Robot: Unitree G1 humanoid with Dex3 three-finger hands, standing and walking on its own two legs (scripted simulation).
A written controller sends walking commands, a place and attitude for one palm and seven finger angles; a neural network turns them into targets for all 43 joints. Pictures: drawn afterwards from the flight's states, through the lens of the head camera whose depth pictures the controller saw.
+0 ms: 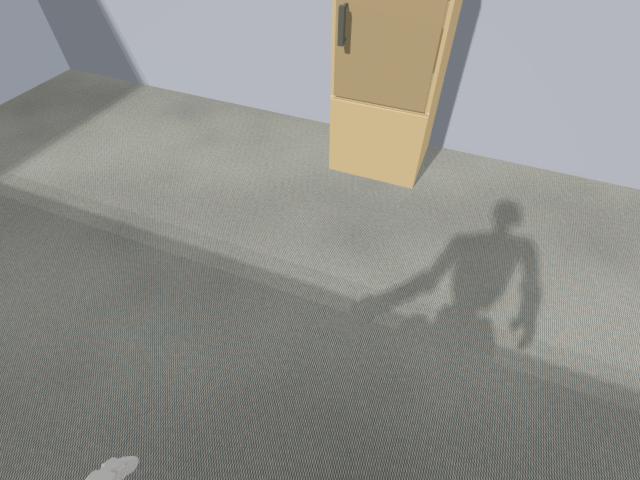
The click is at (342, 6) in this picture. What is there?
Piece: cupboard door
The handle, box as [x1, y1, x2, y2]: [337, 3, 347, 46]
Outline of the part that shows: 347,3 340,5 338,10 337,45 341,46 344,44 346,38 344,36 345,7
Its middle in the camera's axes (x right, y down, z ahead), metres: +0.08 -0.81 +1.46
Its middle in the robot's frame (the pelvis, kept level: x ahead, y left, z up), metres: +1.64 -0.01 -0.04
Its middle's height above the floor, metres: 0.73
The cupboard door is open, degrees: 0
